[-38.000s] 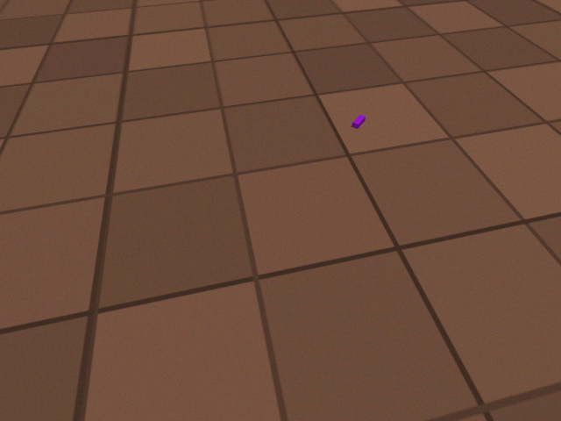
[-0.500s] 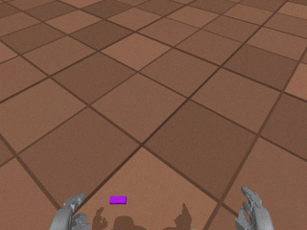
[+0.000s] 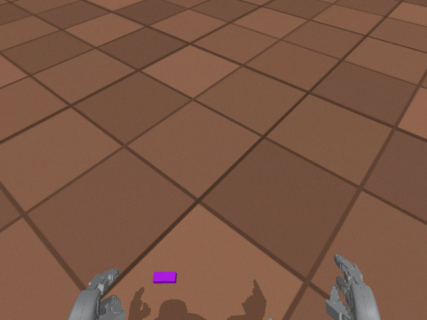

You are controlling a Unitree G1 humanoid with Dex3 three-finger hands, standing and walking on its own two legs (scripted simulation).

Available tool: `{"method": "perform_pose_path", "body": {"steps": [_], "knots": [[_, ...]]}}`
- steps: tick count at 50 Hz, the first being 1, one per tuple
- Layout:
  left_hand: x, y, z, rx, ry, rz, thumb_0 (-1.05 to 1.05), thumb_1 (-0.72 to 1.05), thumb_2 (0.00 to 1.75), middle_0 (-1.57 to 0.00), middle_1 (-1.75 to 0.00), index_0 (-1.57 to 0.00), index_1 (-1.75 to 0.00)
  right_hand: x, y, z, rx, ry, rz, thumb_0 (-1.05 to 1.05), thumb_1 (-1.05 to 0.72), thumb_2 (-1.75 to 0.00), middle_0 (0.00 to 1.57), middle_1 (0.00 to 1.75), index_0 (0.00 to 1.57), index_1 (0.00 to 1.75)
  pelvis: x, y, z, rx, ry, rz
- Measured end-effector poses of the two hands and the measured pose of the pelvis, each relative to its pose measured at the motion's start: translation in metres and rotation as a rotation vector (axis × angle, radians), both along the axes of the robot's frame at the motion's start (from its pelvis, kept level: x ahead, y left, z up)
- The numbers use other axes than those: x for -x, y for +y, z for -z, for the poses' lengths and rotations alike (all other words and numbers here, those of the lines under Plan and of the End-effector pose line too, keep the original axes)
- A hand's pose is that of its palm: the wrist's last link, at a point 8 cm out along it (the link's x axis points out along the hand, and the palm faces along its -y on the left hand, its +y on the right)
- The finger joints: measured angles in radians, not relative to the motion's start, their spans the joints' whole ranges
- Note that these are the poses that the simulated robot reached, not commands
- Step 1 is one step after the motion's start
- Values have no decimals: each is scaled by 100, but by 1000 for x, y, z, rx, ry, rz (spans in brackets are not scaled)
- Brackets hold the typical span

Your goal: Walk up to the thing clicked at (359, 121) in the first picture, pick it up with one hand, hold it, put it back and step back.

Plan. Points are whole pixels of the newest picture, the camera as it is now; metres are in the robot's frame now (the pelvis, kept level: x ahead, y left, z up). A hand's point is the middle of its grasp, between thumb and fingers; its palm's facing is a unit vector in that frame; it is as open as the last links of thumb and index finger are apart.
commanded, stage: home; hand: left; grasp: from above
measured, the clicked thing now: (164, 277) +0.42 +0.23 -0.70
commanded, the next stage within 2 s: stand in 0.76 s
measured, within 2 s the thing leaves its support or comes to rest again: neither
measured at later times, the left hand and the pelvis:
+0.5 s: hand (122, 316) +0.16 +0.18 -0.04, palm faces +0.04 -0.98 -0.21, open 7.4 cm; pelvis +0.00 +0.00 +0.00, yaw +0 degrees
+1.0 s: hand out of the picture +0.15 +0.21 -0.08, palm faces -0.01 -0.94 -0.33, open 7.4 cm; pelvis -0.01 +0.00 +0.01, yaw +0 degrees
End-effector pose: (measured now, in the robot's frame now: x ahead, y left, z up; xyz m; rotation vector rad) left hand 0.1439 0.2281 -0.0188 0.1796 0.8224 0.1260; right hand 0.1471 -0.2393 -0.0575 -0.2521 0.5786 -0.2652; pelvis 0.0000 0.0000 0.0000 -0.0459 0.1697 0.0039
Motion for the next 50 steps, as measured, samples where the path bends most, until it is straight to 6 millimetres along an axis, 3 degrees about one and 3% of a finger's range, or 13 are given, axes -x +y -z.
{"method": "perform_pose_path", "body": {"steps": [43,47,50], "knots": [[2,-1,0,2,-4,2,1,90,90,-20,-30,-20,-30,3,-2,0,2,3,10,1,-90,-89,20,30,20,30,2,0,2,2,0,0],[-4,12,19,-92,-39,49,0,90,90,-20,-30,-20,-30,10,-8,17,48,226,-124,1,-90,-89,20,30,20,30,9,-1,-6,-24,-89,8],[4,27,34,-125,23,43,0,90,90,-20,-30,-21,-30,22,-18,22,27,351,-129,1,-90,-89,20,30,20,30,11,-1,-14,-42,-126,8]]}}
